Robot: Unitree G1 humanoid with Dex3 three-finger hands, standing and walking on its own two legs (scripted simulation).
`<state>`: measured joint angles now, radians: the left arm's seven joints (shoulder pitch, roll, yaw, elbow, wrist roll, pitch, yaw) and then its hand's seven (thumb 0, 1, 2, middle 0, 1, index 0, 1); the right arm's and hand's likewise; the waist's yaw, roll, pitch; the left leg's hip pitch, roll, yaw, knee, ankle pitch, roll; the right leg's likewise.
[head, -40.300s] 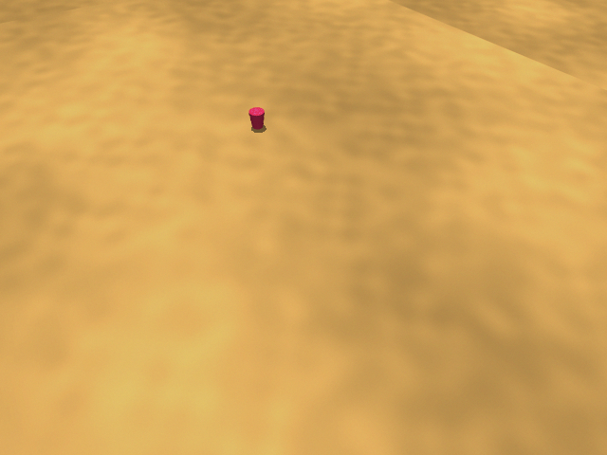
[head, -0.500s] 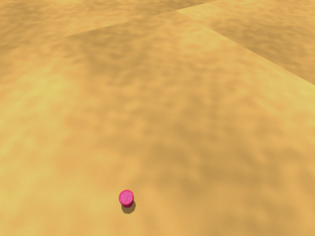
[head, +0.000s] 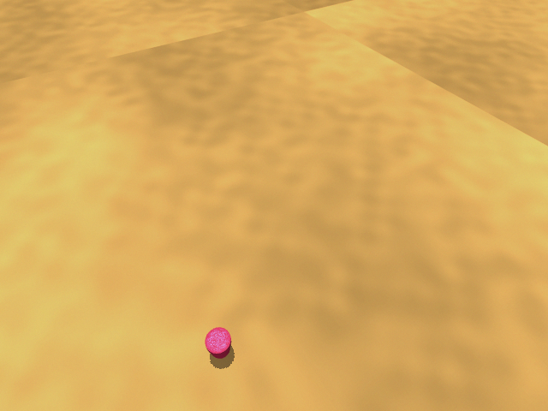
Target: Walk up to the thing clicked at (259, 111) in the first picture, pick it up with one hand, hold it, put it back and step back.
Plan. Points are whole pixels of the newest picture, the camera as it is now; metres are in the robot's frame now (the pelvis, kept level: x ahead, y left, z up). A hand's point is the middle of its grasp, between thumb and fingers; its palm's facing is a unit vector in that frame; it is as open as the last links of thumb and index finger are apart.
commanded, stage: stand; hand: left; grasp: from above
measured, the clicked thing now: (219, 345) +0.45 +0.19 -0.73
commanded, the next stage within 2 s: step back in 0.18 s
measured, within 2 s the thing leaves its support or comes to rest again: neither
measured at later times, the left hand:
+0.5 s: hand out of the picture +0.10 +0.31 -0.18, palm faces -0.01 -0.92 -0.39, open 7.4 cm
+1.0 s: hand out of the picture -0.04 +0.27 -0.16, palm faces -0.10 -0.91 -0.39, open 7.4 cm
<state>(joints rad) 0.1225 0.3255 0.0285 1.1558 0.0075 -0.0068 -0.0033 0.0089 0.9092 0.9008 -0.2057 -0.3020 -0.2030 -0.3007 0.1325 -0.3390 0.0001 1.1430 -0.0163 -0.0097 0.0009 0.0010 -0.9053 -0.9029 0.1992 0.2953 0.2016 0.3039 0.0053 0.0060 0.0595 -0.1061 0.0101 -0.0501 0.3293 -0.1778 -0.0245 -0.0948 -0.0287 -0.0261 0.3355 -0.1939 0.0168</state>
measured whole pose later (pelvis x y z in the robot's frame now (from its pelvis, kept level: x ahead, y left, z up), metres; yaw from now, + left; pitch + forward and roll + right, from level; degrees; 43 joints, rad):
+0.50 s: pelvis -0.04 +0.04 -0.03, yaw -1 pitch -1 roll +0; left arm 0.04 0.42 0.06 0.92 0.00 0.05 0.03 0.01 0.91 0.90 -0.21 -0.30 -0.20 -0.30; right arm 0.12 -0.40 -0.06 0.96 -0.02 0.03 0.02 0.00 -0.91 -0.90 0.20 0.30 0.20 0.30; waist -0.01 -0.05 0.16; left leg -0.29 -0.04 -0.02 0.67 -0.35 0.03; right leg -0.39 -0.02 0.09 0.79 -0.44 -0.01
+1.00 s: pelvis -0.15 +0.02 -0.02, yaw -6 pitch -2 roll +1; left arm 0.18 0.34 0.07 0.85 0.02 0.04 0.00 0.01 0.91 0.90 -0.21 -0.30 -0.21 -0.30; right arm 0.14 -0.40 -0.04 0.88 0.01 0.05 -0.01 0.00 -0.90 -0.90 0.20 0.30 0.20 0.30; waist 0.01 0.02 0.17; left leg -0.48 -0.10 -0.12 1.12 -0.50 0.00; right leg -0.27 0.01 0.07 0.64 -0.33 -0.02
